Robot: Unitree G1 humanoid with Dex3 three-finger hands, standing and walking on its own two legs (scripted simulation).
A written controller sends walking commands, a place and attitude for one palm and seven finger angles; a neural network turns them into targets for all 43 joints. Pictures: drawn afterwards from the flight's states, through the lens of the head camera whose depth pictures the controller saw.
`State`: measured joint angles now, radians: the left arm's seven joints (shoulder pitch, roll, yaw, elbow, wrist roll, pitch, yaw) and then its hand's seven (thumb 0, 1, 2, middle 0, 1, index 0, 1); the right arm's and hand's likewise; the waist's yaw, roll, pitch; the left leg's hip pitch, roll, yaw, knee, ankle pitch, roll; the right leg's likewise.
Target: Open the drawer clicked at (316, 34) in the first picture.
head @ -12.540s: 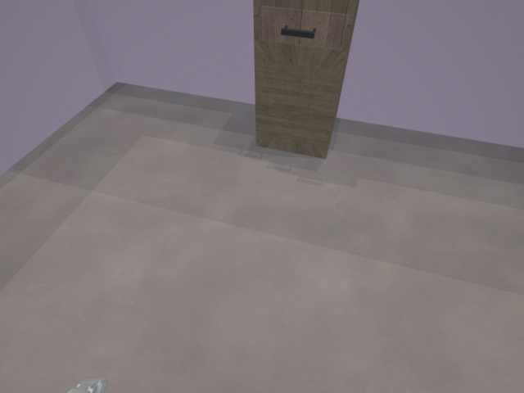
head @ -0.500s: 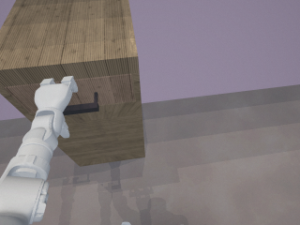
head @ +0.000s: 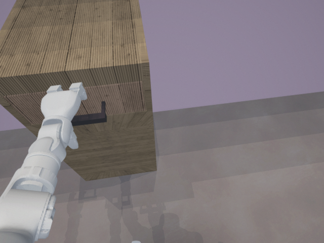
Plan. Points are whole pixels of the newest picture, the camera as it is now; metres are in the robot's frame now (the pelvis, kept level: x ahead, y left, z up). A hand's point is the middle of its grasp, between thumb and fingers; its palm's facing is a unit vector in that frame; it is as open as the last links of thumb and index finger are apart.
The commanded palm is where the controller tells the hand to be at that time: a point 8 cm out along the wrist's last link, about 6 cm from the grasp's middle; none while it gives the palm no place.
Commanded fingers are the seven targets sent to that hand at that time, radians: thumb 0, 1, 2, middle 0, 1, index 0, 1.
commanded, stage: lower the fingers behind the handle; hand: left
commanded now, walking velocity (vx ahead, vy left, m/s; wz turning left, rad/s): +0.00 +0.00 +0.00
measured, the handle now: (82, 113) +0.49 +0.25 -0.03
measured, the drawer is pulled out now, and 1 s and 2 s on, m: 0.00 0.00 0.00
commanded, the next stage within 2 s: close the thumb around the handle in 1.50 s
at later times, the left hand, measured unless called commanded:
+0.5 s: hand (72, 126) +0.43 +0.26 -0.01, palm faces -0.07 -0.04 -1.00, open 13.8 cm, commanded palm +0.41 +0.25 +0.04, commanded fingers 0.00 -0.50 0.30 -0.30 -1.20 -0.30 -1.20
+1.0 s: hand (78, 132) +0.43 +0.25 -0.04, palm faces -0.06 -0.03 -1.00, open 13.8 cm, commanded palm +0.42 +0.24 +0.01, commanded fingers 0.00 -0.50 0.30 -0.30 -1.20 -0.30 -1.20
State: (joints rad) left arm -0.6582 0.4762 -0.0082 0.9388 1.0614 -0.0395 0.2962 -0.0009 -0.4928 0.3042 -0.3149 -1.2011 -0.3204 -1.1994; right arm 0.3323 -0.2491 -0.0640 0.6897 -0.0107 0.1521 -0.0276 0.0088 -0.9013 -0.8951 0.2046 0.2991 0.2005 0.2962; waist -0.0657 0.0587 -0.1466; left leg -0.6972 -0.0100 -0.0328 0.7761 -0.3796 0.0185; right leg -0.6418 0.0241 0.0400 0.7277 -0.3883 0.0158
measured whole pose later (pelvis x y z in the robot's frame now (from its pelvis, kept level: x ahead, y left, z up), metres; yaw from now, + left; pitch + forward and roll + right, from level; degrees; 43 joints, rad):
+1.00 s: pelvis -0.02 +0.00 -0.03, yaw +0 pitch +23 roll -3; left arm -0.69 0.48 0.01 1.04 1.10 -0.06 0.41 0.00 -0.49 0.30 -0.31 -1.20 -0.32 -1.20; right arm 0.32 -0.25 -0.06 0.73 -0.04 0.13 -0.02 0.01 -0.90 -0.90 0.20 0.30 0.20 0.30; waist -0.10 0.06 -0.18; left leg -0.95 0.00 -0.05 0.99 -0.43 0.02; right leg -0.88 0.04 0.02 0.93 -0.44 0.02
